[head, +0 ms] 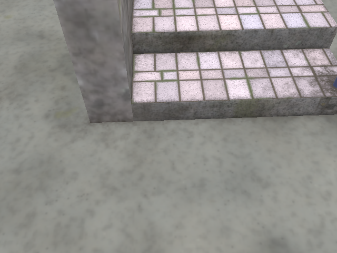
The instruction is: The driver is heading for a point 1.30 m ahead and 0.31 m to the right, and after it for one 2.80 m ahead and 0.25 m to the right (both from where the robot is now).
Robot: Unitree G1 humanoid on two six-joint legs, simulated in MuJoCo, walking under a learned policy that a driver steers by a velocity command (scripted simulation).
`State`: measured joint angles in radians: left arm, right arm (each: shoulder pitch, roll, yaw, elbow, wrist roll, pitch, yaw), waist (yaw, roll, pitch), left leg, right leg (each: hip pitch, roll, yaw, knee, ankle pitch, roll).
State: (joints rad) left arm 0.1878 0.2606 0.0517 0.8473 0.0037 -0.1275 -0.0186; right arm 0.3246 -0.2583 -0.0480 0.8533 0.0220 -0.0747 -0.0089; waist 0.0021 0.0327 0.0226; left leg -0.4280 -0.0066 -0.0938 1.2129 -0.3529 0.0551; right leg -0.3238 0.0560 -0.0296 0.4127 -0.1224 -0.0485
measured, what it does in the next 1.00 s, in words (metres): walks ahead, turning right: left foot, then right foot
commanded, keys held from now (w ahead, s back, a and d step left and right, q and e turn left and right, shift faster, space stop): w+e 0.96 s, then w+q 0.04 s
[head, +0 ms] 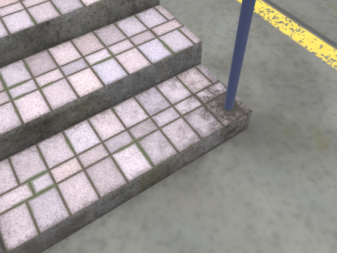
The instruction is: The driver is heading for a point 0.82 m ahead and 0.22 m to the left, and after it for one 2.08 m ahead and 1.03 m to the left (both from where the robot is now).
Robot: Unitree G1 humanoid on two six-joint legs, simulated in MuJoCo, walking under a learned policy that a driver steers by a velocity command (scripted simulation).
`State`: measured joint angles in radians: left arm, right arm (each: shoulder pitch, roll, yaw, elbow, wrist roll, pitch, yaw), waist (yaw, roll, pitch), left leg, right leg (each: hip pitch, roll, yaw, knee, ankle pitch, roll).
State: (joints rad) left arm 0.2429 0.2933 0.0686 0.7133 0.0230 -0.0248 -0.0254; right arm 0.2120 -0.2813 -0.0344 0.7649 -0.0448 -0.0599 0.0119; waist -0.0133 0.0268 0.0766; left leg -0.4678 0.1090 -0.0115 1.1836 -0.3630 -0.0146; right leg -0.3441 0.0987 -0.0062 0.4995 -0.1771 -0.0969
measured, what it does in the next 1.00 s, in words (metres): walks ahead, turning left: left foot, then right foot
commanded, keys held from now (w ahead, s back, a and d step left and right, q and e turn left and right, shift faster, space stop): w+q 0.62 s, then q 0.28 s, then no key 0.10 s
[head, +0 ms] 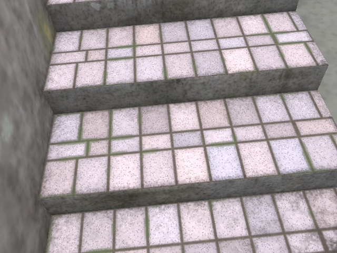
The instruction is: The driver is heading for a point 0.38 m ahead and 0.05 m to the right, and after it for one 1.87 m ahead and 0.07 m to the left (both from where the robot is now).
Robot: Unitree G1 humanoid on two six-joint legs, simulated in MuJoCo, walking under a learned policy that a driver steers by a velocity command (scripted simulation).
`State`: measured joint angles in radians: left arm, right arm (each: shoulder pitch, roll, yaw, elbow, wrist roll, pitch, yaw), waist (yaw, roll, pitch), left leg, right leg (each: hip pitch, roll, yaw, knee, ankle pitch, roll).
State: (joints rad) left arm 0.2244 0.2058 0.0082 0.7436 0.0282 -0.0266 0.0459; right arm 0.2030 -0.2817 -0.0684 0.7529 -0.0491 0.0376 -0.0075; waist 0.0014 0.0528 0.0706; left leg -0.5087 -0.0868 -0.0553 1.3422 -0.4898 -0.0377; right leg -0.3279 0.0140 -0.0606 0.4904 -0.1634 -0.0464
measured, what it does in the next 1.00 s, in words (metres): climbs: left foot, then right foot 0.13 m higher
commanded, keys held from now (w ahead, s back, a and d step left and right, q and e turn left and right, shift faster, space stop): no key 0.22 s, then w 0.04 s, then w+e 0.48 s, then w+q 0.26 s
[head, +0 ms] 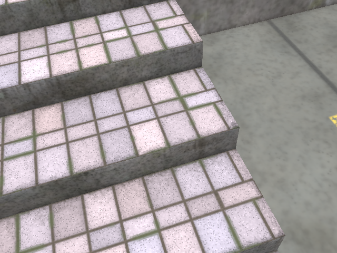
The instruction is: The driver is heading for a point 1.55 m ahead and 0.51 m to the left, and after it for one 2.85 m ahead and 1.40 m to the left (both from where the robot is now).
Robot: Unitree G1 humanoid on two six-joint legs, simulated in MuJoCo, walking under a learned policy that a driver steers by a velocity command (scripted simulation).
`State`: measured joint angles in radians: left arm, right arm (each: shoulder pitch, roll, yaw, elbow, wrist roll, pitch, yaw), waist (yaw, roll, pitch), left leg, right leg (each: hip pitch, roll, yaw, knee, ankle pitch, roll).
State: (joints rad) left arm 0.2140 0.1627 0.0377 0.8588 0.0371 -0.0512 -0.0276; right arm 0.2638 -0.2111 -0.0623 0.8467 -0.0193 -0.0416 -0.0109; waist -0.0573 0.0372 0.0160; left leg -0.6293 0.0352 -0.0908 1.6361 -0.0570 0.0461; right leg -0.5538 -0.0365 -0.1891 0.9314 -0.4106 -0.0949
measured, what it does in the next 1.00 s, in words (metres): climbs, turning left: left foot 0.13 m higher, then right foot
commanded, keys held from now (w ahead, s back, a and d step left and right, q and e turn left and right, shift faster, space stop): w+q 1.00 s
